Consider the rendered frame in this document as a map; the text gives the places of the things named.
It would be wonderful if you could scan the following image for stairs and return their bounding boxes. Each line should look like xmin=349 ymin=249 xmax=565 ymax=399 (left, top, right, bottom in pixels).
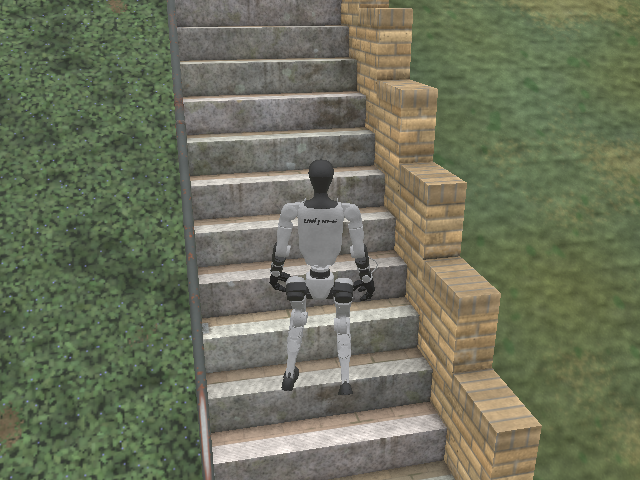
xmin=175 ymin=0 xmax=455 ymax=480

